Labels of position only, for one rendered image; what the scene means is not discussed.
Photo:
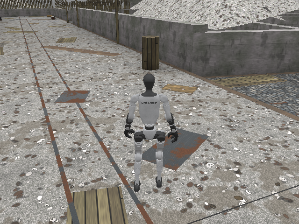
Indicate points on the robot thigh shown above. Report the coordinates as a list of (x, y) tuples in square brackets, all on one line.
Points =
[(160, 139), (138, 139)]

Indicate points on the robot right hand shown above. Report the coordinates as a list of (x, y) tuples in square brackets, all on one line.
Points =
[(174, 135)]

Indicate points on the robot right forearm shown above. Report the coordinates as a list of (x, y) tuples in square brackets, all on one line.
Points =
[(172, 124)]

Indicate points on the left robot upper arm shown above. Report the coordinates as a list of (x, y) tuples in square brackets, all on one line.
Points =
[(132, 106)]

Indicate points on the robot left forearm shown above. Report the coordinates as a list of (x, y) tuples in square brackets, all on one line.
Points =
[(128, 123)]

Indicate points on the right robot upper arm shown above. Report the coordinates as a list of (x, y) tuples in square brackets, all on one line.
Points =
[(166, 106)]

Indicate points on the robot left thigh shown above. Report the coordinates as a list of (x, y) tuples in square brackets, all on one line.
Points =
[(138, 139)]

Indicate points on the robot left hand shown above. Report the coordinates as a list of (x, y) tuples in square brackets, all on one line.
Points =
[(128, 131)]

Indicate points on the robot right thigh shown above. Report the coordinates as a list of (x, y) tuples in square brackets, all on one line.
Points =
[(160, 139)]

